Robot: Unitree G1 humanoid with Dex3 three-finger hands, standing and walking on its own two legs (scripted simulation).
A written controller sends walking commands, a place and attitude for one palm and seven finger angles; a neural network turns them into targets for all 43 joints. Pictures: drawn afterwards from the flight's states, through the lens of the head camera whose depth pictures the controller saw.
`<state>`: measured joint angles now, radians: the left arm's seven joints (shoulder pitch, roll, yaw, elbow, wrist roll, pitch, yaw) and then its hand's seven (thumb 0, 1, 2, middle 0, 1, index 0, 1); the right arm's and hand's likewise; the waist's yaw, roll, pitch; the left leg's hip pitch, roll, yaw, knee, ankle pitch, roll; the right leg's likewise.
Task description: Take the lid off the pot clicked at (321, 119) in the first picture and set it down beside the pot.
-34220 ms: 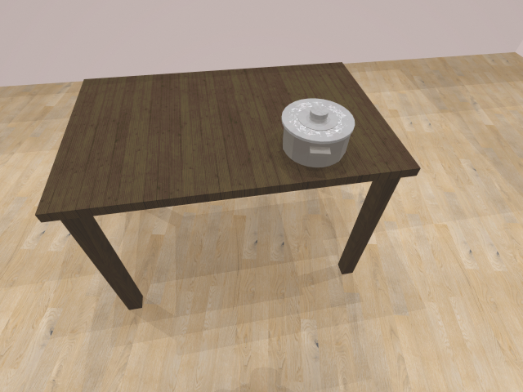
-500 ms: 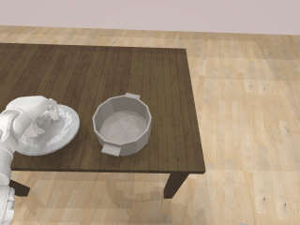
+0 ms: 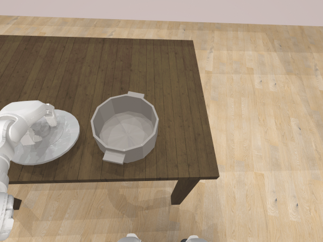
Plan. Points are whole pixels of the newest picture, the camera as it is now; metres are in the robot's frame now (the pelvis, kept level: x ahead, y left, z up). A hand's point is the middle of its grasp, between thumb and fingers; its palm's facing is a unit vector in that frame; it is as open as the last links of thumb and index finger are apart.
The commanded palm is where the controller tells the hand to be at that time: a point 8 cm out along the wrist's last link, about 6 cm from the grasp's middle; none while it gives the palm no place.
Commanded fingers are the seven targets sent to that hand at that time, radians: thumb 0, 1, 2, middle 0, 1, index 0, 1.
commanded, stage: lower the lid onto the table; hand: left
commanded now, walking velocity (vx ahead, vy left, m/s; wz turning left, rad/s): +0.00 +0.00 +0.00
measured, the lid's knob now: (40, 128) +0.41 +0.34 -0.03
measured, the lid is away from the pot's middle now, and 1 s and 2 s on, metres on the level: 0.24 0.25 0.25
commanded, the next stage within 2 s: open the fingers wide in 0.44 s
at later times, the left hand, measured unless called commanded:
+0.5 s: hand (36, 133) +0.39 +0.34 -0.03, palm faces -0.46 -0.06 -0.89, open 7.7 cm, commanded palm +0.42 +0.32 +0.02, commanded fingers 0.00 0.64 1.01 -0.84 -1.01 -0.85 -0.98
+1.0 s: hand (34, 136) +0.39 +0.35 -0.03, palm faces -0.45 -0.07 -0.89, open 7.9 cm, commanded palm +0.41 +0.34 +0.02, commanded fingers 0.00 0.24 0.82 -0.55 -0.90 -0.56 -0.89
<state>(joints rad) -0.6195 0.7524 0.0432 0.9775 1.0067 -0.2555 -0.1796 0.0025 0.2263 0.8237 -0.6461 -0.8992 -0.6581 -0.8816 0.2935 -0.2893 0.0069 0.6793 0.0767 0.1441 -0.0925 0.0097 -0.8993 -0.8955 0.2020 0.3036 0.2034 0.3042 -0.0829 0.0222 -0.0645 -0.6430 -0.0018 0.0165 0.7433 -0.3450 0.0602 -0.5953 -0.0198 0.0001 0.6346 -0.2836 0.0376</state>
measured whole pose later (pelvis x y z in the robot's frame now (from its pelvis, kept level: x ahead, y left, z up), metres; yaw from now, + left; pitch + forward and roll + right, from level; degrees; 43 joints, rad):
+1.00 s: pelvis -0.02 +0.02 -0.02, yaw -1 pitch +17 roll -4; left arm -0.67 0.74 0.03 1.04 1.03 -0.23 -0.09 0.01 0.21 0.82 -0.62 -0.93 -0.63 -0.93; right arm 0.30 -0.28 0.02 0.63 0.08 0.19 -0.06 0.01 -0.90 -0.90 0.20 0.30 0.20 0.30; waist -0.09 0.03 -0.10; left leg -0.81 0.00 0.03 0.90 -0.39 0.09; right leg -0.75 -0.02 0.01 0.77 -0.32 0.02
